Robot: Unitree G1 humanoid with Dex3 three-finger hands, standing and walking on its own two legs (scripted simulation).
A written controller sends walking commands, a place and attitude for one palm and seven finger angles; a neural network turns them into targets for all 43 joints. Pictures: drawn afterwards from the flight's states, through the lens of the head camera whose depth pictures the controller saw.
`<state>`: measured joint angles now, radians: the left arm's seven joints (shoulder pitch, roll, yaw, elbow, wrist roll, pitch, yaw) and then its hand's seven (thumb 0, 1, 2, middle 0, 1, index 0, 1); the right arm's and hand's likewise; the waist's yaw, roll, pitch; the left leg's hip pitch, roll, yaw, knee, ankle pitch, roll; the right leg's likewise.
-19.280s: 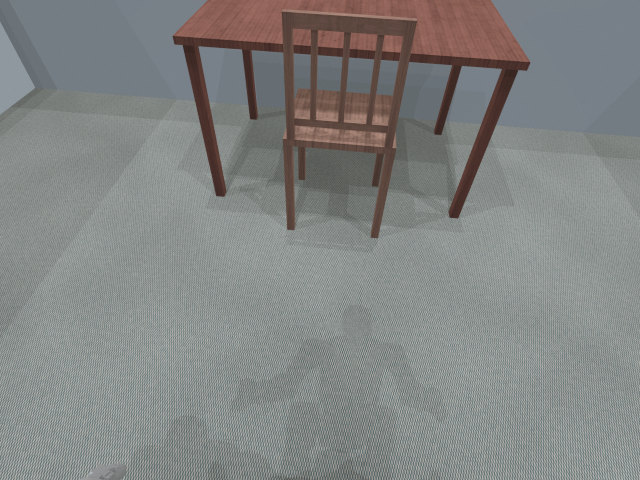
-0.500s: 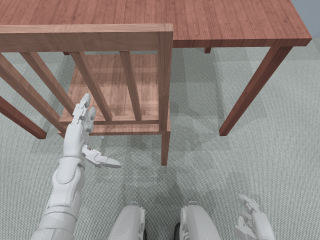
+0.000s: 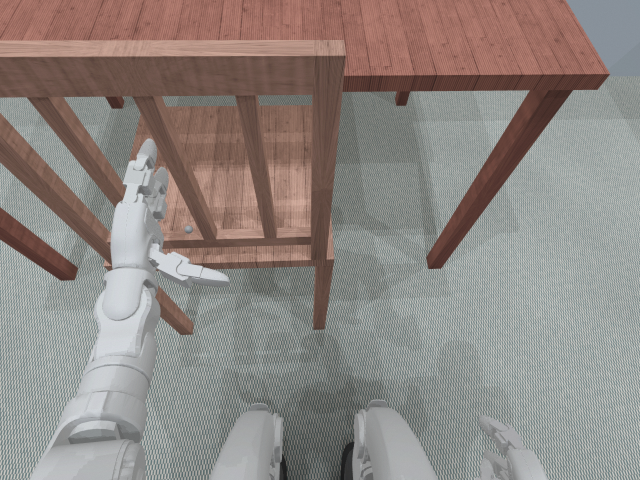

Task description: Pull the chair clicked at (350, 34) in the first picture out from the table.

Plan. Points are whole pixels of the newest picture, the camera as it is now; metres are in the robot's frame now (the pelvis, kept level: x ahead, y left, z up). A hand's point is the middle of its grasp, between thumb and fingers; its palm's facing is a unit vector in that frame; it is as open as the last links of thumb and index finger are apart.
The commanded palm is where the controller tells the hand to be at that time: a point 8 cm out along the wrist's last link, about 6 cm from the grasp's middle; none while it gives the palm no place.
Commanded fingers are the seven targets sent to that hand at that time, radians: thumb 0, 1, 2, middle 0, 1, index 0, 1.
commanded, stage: push the fingers through the gap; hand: left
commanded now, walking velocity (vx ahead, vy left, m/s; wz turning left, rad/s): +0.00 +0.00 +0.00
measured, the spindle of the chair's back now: (185, 180) +0.47 +0.18 +0.05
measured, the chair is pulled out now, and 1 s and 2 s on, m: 0.00 0.00 0.00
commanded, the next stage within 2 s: hook a spindle and tug to test in 0.74 s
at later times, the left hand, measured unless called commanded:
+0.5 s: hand (205, 208) +0.44 +0.15 +0.03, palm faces +0.07 -1.00 -0.03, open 16.9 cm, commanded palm +0.41 +0.20 +0.03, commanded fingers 0.00 -0.50 0.30 -0.06 -0.08 -0.06 -0.08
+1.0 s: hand (200, 212) +0.44 +0.16 +0.02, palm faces +0.08 -1.00 -0.03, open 16.7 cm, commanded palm +0.41 +0.21 +0.03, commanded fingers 0.00 -0.50 0.30 -0.22 -0.57 -0.22 -0.57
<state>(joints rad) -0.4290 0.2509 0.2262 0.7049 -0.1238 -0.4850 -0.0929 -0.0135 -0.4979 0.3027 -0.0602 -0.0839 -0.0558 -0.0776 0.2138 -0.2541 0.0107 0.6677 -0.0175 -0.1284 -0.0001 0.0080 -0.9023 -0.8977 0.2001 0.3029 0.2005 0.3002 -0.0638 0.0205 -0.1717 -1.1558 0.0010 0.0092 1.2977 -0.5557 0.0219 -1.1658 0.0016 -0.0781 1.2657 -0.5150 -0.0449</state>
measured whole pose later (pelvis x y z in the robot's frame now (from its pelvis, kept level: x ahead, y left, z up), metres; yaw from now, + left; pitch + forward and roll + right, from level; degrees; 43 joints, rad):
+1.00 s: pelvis +0.00 +0.00 +0.00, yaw -1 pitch +25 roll -1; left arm -0.58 0.26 0.29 0.90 -0.11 -0.51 -0.08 -0.01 -0.50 0.30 -0.09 -0.19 -0.09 -0.18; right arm 0.24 -0.26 0.01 0.66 -0.03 -0.09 0.02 0.01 -0.90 -0.90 0.20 0.30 0.20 0.30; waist -0.09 0.02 -0.17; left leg -1.18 0.01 0.01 1.28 -0.54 0.02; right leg -1.19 0.01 -0.07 1.25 -0.50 -0.04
